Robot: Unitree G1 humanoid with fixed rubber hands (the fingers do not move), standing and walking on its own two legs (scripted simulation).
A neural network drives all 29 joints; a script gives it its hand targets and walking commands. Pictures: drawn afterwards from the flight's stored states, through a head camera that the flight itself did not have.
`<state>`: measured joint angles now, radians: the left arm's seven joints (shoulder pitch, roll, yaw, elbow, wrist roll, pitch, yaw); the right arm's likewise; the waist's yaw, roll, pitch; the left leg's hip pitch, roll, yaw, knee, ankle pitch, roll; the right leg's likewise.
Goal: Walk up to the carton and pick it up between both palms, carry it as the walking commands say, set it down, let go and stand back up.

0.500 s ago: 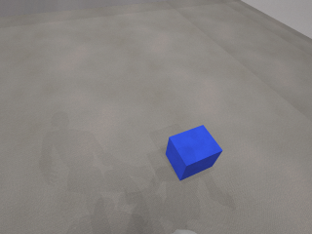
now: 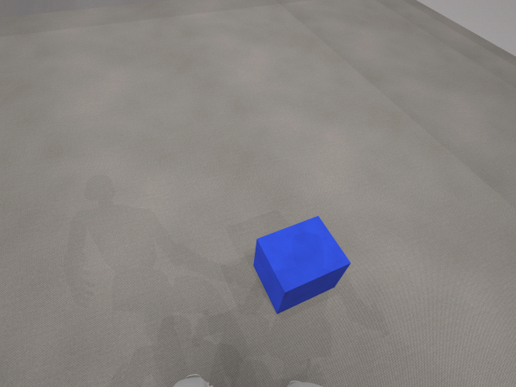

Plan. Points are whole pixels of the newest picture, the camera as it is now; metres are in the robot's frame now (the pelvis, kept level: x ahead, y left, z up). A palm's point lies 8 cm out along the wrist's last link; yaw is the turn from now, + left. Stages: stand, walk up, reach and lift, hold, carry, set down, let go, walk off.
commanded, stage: walk up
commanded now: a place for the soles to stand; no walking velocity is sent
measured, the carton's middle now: (297, 264) +0.62 -0.18 -0.63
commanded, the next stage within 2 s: none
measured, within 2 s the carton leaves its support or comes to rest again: neither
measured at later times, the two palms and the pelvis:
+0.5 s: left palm out of the picture +0.13 +0.20 -0.12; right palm out of the picture +0.13 -0.46 -0.07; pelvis +0.08 -0.11 +0.00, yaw +0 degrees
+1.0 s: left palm (158, 367) +0.18 +0.17 -0.12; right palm out of the picture +0.19 -0.49 -0.09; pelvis +0.12 -0.15 -0.01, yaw +1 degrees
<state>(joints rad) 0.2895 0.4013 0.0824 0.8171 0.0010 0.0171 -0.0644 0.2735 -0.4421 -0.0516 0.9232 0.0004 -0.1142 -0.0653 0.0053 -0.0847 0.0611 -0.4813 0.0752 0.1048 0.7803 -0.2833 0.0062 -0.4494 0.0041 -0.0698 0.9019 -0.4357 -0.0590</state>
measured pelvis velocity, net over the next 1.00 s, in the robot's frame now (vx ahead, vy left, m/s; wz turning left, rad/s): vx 0.12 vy -0.15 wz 0.01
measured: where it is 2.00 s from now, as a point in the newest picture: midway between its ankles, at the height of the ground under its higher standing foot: outside the picture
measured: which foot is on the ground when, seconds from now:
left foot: down 0.00-0.26, up 0.28-0.54, down 0.56-1.00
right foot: up 0.00-0.24, down 0.26-1.00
